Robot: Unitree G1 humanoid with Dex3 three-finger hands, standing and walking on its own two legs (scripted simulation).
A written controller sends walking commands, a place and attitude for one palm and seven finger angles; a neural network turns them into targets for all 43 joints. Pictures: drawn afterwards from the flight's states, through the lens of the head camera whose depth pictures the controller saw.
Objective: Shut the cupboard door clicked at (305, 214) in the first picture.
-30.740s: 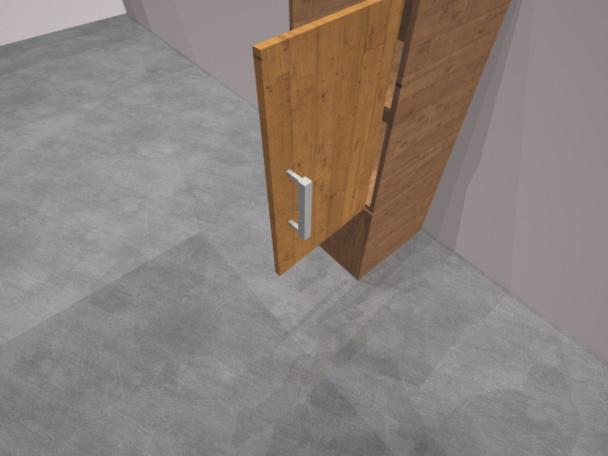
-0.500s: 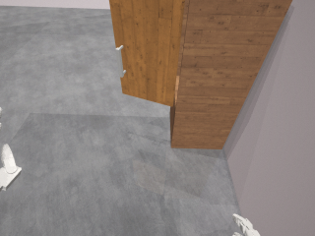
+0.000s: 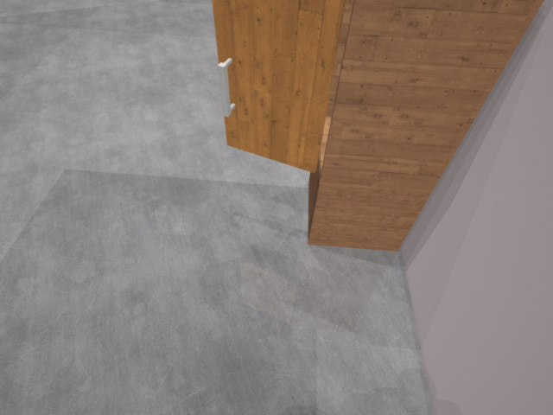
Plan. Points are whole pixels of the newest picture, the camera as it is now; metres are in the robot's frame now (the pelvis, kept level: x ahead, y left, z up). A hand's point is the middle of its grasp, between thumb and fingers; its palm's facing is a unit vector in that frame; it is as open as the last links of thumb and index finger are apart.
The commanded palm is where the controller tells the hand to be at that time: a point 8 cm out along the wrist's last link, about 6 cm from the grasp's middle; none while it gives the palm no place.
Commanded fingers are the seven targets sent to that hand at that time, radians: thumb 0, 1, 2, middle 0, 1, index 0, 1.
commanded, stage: let the arm hang, fingers relaxed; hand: left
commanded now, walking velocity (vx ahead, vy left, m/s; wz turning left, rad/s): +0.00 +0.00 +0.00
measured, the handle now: (227, 88) +1.00 +0.21 -0.09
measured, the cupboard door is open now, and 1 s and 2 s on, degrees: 71 71 71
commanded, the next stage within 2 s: look to check the result in 0.62 s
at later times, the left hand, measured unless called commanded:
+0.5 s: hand out of the picture +0.01 +0.18 -0.17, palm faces +0.01 -0.98 -0.17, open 7.4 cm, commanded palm none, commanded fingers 0.00 0.90 0.90 -0.20 -0.30 -0.20 -0.30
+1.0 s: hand out of the picture +0.01 +0.22 -0.17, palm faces -0.01 -0.97 -0.25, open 7.4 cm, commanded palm none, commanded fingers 0.00 0.90 0.90 -0.20 -0.30 -0.20 -0.30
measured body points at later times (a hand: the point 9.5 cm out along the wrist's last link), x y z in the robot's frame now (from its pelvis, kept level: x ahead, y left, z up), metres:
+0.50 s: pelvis +0.00 +0.01 +0.00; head +0.00 +0.01 +0.45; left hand +0.01 +0.23 -0.16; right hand -0.02 -0.21 -0.16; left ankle +0.03 +0.12 -0.74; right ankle -0.01 -0.10 -0.74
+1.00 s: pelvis +0.00 +0.01 +0.00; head +0.01 +0.01 +0.45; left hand +0.01 +0.27 -0.15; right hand +0.01 -0.24 -0.15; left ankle +0.03 +0.12 -0.74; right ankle -0.01 -0.10 -0.74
